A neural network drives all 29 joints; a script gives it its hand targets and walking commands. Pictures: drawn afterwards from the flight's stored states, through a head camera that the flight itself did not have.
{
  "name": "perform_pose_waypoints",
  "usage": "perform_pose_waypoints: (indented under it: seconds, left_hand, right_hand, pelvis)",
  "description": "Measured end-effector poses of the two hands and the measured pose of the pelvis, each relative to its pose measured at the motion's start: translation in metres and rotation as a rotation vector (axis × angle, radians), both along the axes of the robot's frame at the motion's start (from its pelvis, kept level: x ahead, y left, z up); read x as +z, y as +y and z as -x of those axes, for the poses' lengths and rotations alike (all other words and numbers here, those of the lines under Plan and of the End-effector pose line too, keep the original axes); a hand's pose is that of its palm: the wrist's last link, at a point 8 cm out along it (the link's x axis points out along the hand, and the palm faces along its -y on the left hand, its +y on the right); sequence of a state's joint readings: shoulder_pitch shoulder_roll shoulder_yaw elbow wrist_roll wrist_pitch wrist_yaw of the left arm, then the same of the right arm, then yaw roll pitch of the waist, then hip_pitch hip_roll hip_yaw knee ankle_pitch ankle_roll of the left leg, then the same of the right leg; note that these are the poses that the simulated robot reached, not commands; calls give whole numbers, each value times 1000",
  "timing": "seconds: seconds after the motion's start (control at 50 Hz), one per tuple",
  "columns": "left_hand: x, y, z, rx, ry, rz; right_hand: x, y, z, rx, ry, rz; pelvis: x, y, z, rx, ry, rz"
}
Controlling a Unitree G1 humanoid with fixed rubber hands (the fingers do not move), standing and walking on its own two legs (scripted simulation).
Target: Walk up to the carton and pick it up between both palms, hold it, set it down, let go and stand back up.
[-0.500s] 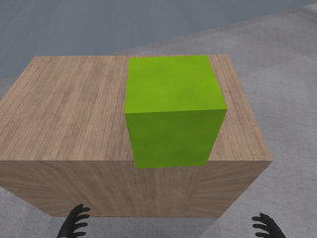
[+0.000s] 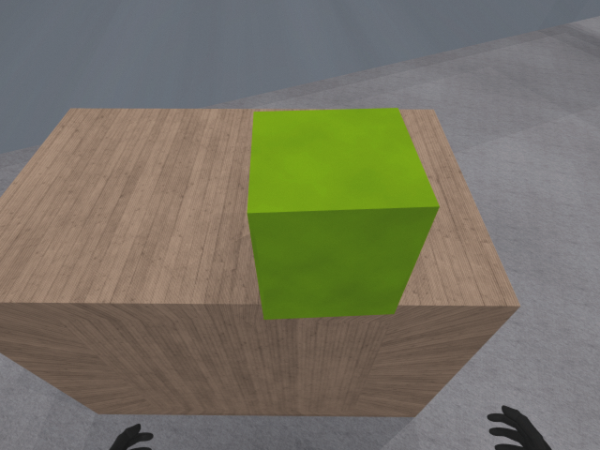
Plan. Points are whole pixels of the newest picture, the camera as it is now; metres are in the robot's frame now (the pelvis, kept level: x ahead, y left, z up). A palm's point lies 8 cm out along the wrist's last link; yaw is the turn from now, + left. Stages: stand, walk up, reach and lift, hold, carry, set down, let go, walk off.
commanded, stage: stand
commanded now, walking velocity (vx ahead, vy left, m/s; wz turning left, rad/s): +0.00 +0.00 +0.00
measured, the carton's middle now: (327, 218) +0.42 -0.01 +0.07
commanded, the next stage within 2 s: none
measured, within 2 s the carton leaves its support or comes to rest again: neither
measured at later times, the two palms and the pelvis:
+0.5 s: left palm out of the picture +0.09 +0.28 -0.10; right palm out of the picture +0.11 -0.28 -0.08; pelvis -0.01 +0.00 +0.00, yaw +0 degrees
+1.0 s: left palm out of the picture +0.08 +0.28 -0.10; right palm out of the picture +0.09 -0.28 -0.08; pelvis -0.01 +0.00 +0.00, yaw +0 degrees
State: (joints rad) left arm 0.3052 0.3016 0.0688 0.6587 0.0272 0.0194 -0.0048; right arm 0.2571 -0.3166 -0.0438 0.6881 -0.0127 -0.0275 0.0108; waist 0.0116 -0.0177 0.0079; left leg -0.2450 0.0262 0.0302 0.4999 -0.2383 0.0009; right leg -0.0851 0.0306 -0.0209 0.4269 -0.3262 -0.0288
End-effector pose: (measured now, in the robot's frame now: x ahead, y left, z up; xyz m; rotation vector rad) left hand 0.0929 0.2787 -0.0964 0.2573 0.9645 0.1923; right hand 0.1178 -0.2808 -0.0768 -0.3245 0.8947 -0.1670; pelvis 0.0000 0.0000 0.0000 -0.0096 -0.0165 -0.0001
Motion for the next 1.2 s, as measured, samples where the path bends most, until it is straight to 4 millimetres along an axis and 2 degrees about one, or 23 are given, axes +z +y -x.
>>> perform_pose_waypoints:
  seconds: [0.68, 1.2]
  left_hand:
    - [-6, 3, 8, 11, 23, 8]
    - [-9, 1, 22, 26, 50, 11]
  right_hand:
    - [-4, 0, 16, -18, 29, 6]
    - [-11, -6, 41, -39, 81, 2]
  pelvis:
    - [0, 2, 8, 0, -10, 3]
    - [2, -1, 19, 0, -14, -1]
